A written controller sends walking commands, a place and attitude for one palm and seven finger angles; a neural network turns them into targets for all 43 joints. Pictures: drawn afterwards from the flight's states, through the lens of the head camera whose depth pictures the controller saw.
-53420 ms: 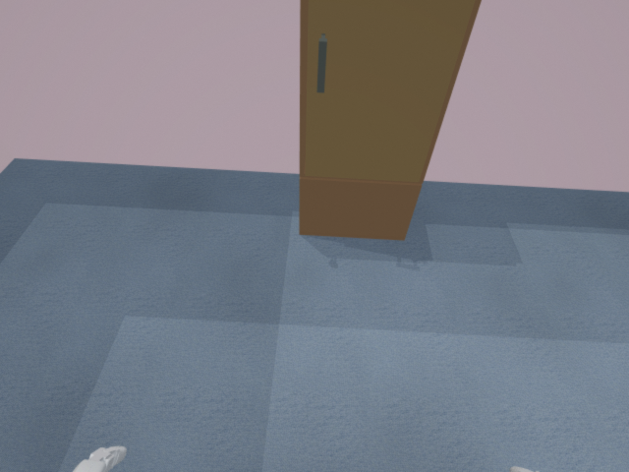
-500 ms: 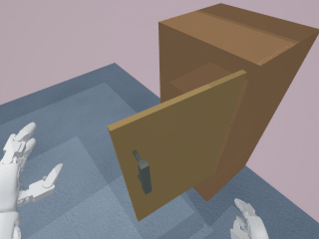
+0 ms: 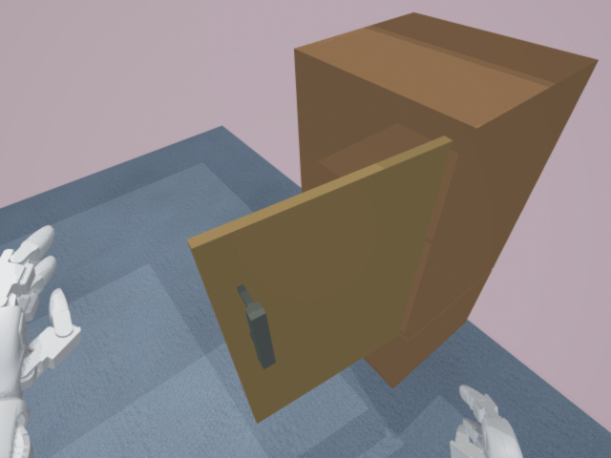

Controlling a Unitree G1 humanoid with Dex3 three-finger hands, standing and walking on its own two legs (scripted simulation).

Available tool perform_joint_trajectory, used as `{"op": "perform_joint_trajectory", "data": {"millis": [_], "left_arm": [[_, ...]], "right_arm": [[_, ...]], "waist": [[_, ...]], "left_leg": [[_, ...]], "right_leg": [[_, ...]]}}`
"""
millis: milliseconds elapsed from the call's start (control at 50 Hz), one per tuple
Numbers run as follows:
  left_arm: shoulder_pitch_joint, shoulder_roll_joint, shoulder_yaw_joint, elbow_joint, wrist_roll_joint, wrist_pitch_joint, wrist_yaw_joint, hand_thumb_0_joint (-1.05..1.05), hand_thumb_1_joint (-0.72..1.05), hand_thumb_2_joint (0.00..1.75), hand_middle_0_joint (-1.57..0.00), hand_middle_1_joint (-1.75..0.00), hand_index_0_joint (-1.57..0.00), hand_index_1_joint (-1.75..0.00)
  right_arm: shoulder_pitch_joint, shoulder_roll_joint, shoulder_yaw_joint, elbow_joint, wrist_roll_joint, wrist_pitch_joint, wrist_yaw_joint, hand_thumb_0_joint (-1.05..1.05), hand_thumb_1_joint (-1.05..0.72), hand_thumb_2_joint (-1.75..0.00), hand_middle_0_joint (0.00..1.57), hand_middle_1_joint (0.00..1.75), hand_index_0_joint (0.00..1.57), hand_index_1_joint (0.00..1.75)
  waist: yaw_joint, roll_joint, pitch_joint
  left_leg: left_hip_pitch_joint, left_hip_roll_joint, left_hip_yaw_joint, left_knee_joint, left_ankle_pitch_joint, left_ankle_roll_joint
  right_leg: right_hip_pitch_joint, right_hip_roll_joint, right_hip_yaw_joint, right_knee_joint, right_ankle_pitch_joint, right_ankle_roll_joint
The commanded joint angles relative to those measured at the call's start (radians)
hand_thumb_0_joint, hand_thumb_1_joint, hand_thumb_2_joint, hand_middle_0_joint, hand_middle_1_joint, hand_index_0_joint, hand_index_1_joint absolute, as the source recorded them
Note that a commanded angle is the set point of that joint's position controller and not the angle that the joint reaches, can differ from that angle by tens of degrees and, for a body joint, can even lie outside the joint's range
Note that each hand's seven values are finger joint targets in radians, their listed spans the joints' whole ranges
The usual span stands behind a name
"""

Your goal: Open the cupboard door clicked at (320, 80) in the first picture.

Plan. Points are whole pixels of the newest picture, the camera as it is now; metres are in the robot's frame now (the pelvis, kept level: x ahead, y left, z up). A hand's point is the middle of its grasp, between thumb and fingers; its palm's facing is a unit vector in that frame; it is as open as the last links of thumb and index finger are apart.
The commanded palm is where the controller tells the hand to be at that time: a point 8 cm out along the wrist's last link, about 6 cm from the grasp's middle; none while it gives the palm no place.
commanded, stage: step back with the hand held close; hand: left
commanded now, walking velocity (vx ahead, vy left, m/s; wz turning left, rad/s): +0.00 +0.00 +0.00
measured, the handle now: (255, 327) +0.29 +0.12 +0.00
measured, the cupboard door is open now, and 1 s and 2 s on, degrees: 83 83 83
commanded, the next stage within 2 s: stop stepping back and stand still in 1.08 s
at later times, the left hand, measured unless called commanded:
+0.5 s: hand (39, 360) +0.16 +0.28 +0.15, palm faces +0.33 -0.79 -0.51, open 7.4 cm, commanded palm +0.10 +0.32 +0.17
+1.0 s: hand out of the picture +0.03 +0.33 +0.15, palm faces +0.51 -0.75 -0.42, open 7.4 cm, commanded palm -0.03 +0.36 +0.17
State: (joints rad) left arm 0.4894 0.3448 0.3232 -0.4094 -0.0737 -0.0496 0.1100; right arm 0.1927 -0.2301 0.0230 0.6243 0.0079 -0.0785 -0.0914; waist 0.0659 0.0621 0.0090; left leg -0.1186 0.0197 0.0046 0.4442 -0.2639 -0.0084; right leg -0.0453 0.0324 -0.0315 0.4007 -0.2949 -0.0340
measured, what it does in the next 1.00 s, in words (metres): walks backwards: left foot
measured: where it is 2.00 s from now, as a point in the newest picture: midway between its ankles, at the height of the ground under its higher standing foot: outside the picture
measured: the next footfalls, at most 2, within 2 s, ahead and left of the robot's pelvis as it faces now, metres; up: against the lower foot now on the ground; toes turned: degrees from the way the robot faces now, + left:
left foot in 0.98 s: -0.06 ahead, +0.14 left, +0.00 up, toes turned +5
right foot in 1.40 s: -0.27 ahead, -0.07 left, +0.00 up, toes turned -3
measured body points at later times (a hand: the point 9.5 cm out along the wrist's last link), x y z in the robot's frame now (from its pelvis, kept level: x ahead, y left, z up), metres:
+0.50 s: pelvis -0.05 +0.02 +0.00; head -0.03 +0.02 +0.45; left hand +0.13 +0.32 +0.18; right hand +0.12 -0.23 -0.08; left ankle -0.01 +0.13 -0.74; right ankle -0.04 -0.09 -0.74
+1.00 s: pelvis -0.15 +0.05 -0.02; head -0.13 +0.08 +0.43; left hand +0.00 +0.37 +0.17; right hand +0.04 -0.18 -0.10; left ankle -0.10 +0.14 -0.75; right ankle -0.05 -0.09 -0.74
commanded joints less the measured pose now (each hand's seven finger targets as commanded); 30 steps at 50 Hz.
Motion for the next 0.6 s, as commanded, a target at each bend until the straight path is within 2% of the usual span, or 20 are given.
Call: {"op": "perform_joint_trajectory", "data": {"millis": [0, 60, 80, 100, 120, 140, 160, 200, 220, 260, 340, 380, 460, 480, 520, 580], "left_arm": [[-0.079, 0.184, 0.127, -0.174, -0.004, -0.075, 0.021, 0.00, 0.90, 0.90, -0.20, -0.30, -0.20, -0.30], [-0.080, 0.179, 0.120, -0.157, -0.005, -0.078, 0.015, 0.00, 0.90, 0.90, -0.20, -0.30, -0.20, -0.30], [-0.165, 0.206, 0.129, -0.223, -0.005, -0.088, 0.018, 0.00, 0.90, 0.90, -0.20, -0.30, -0.20, -0.30], [-0.245, 0.331, 0.253, -0.259, 0.010, -0.129, 0.026, 0.00, 0.90, 0.90, -0.20, -0.30, -0.20, -0.30], [-0.128, 0.259, 0.202, -0.164, 0.010, -0.131, 0.016, 0.00, 0.90, 0.90, -0.20, -0.30, -0.20, -0.30], [-0.080, 0.236, 0.176, -0.153, 0.014, -0.125, 0.013, 0.00, 0.90, 0.90, -0.20, -0.30, -0.20, -0.30], [-0.074, 0.237, 0.175, -0.167, 0.017, -0.127, 0.011, 0.00, 0.90, 0.90, -0.20, -0.30, -0.20, -0.30], [-0.016, 0.212, 0.158, -0.174, 0.015, -0.127, 0.012, 0.00, 0.90, 0.90, -0.20, -0.30, -0.20, -0.30], [0.009, 0.217, 0.166, -0.186, 0.014, -0.127, 0.015, 0.00, 0.90, 0.90, -0.20, -0.30, -0.20, -0.30], [0.034, 0.235, 0.182, -0.227, 0.013, -0.128, 0.023, 0.00, 0.90, 0.90, -0.20, -0.30, -0.20, -0.30], [0.060, 0.268, 0.217, -0.277, 0.009, -0.129, 0.036, 0.00, 0.90, 0.90, -0.20, -0.30, -0.20, -0.30], [0.062, 0.280, 0.228, -0.295, 0.009, -0.133, 0.044, 0.00, 0.90, 0.90, -0.20, -0.30, -0.20, -0.30], [0.080, 0.282, 0.238, -0.301, 0.013, -0.146, 0.053, 0.00, 0.90, 0.90, -0.20, -0.30, -0.20, -0.30], [0.088, 0.271, 0.231, -0.301, 0.013, -0.148, 0.054, 0.00, 0.90, 0.90, -0.20, -0.30, -0.20, -0.30], [0.091, 0.261, 0.227, -0.286, 0.016, -0.154, 0.056, 0.00, 0.90, 0.90, -0.20, -0.30, -0.20, -0.30], [0.075, 0.238, 0.211, -0.281, 0.028, -0.169, 0.057, 0.00, 0.90, 0.90, -0.20, -0.30, -0.20, -0.30]], "right_arm": [[-0.139, -0.092, -0.039, -0.158, -0.004, -0.052, -0.003, 0.00, -0.90, -0.90, 0.20, 0.30, 0.20, 0.30], [-0.147, -0.096, -0.044, -0.155, -0.003, -0.050, -0.004, 0.00, -0.90, -0.90, 0.20, 0.30, 0.20, 0.30], [-0.153, -0.097, -0.042, -0.160, -0.002, -0.055, -0.004, 0.00, -0.90, -0.90, 0.20, 0.30, 0.20, 0.30], [-0.127, -0.117, -0.047, -0.180, 0.001, -0.035, 0.000, 0.00, -0.90, -0.90, 0.20, 0.30, 0.20, 0.30], [-0.134, -0.104, -0.050, -0.159, -0.004, -0.018, 0.000, 0.00, -0.90, -0.90, 0.20, 0.30, 0.20, 0.30], [-0.137, -0.106, -0.052, -0.167, -0.004, -0.005, 0.003, 0.00, -0.90, -0.90, 0.20, 0.30, 0.20, 0.30], [-0.138, -0.108, -0.054, -0.177, -0.005, 0.006, 0.003, 0.00, -0.90, -0.90, 0.20, 0.30, 0.20, 0.30], [-0.131, -0.111, -0.059, -0.186, -0.003, 0.024, 0.004, 0.00, -0.90, -0.90, 0.20, 0.30, 0.20, 0.30], [-0.129, -0.110, -0.062, -0.193, -0.002, 0.031, 0.004, 0.00, -0.90, -0.90, 0.20, 0.30, 0.20, 0.30], [-0.131, -0.114, -0.067, -0.200, 0.000, 0.044, 0.000, 0.00, -0.90, -0.90, 0.20, 0.30, 0.20, 0.30], [-0.130, -0.107, -0.072, -0.226, 0.006, 0.063, -0.004, 0.00, -0.90, -0.90, 0.20, 0.30, 0.20, 0.30], [-0.131, -0.108, -0.074, -0.231, 0.008, 0.063, -0.010, 0.00, -0.90, -0.90, 0.20, 0.30, 0.20, 0.30], [-0.127, -0.120, -0.078, -0.233, 0.005, 0.057, -0.013, 0.00, -0.90, -0.90, 0.20, 0.30, 0.20, 0.30], [-0.125, -0.115, -0.075, -0.235, 0.004, 0.055, -0.012, 0.00, -0.90, -0.90, 0.20, 0.30, 0.20, 0.30], [-0.120, -0.122, -0.076, -0.234, 0.004, 0.049, -0.009, 0.00, -0.90, -0.90, 0.20, 0.30, 0.20, 0.30], [-0.115, -0.130, -0.074, -0.235, 0.004, 0.030, -0.008, 0.00, -0.90, -0.90, 0.20, 0.30, 0.20, 0.30]], "waist": [[0.001, -0.026, -0.046], [0.002, -0.037, -0.039], [-0.002, -0.014, -0.061], [-0.045, -0.046, 0.007], [-0.050, -0.101, -0.016], [-0.049, -0.122, -0.033], [-0.049, -0.099, -0.045], [-0.054, -0.049, -0.094], [-0.053, -0.047, -0.118], [-0.051, -0.003, -0.158], [-0.055, -0.057, -0.188], [-0.053, -0.035, -0.188], [-0.050, 0.032, -0.161], [-0.052, 0.025, -0.154], [-0.055, 0.031, -0.128], [-0.061, 0.055, -0.069]], "left_leg": [[0.057, -0.012, 0.020, -0.040, 0.261, 0.040], [0.063, -0.011, 0.024, -0.043, 0.256, 0.042], [0.073, -0.013, 0.023, -0.044, 0.247, 0.043], [0.014, 0.007, -0.006, 0.017, 0.222, 0.054], [0.015, 0.005, -0.005, 0.041, 0.219, 0.051], [0.018, 0.004, 0.000, 0.045, 0.239, 0.050], [0.010, 0.002, 0.002, 0.043, 0.266, 0.046], [0.019, 0.016, 0.005, 0.027, 0.327, 0.043], [0.023, 0.024, 0.003, 0.021, 0.354, 0.043], [0.025, 0.034, 0.003, 0.017, 0.411, 0.041], [-0.009, 0.047, -0.007, 0.021, 0.432, 0.037], [-0.031, 0.054, -0.021, 0.002, 0.428, 0.037], [-0.115, 0.071, -0.054, -0.042, 0.329, 0.046], [-0.143, 0.077, -0.061, -0.052, 0.302, 0.048], [-0.212, 0.085, -0.072, -0.076, 0.171, 0.055], [-0.366, 0.108, -0.116, -0.152, -0.132, 0.073]], "right_leg": [[-0.066, -0.038, 0.017, -0.073, 0.317, 0.029], [-0.069, -0.038, 0.019, -0.084, 0.312, 0.031], [-0.067, -0.042, 0.027, -0.086, 0.304, 0.033], [-0.166, -0.096, 0.111, -0.139, 0.386, 0.037], [-0.159, -0.123, 0.102, -0.128, 0.442, 0.035], [-0.147, -0.128, 0.100, -0.112, 0.507, 0.041], [-0.134, -0.130, 0.083, -0.095, 0.540, 0.041], [-0.122, -0.122, 0.071, -0.066, 0.525, 0.045], [-0.117, -0.116, 0.063, -0.056, 0.505, 0.047], [-0.097, -0.113, 0.054, -0.034, 0.518, 0.046], [-0.094, -0.101, 0.059, -0.004, 0.517, 0.045], [-0.091, -0.091, 0.055, 0.013, 0.473, 0.044], [-0.090, -0.067, 0.054, 0.033, 0.342, 0.044], [-0.084, -0.062, 0.055, 0.043, 0.318, 0.045], [-0.084, -0.056, 0.064, 0.046, 0.235, 0.045], [-0.052, -0.038, 0.066, 0.079, 0.095, 0.044]]}}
